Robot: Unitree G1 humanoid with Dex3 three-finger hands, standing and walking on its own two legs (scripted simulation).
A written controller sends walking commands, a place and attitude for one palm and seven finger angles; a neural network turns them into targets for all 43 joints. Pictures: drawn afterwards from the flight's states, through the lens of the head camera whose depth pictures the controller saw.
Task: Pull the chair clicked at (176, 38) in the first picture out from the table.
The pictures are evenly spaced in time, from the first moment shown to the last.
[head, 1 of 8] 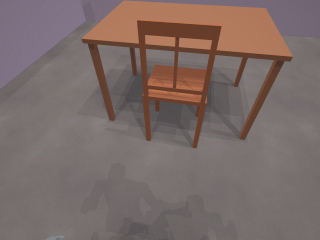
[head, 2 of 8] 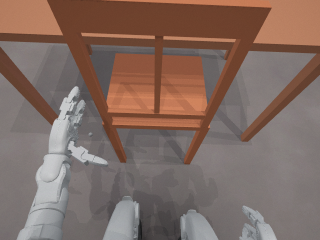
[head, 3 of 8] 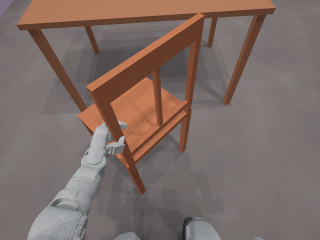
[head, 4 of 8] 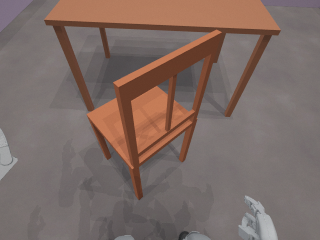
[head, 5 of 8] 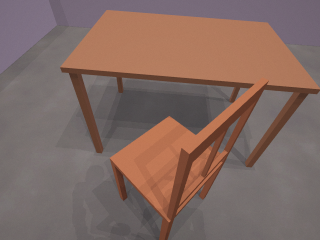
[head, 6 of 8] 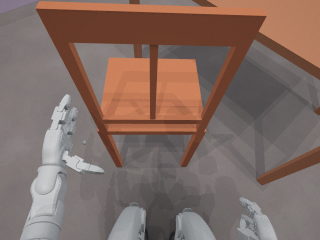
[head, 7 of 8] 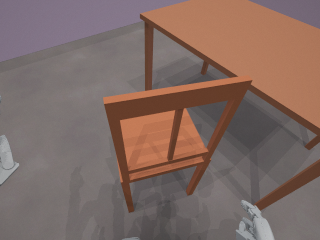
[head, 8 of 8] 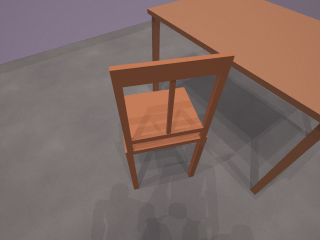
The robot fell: no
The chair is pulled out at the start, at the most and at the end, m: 0.00 0.43 0.39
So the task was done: no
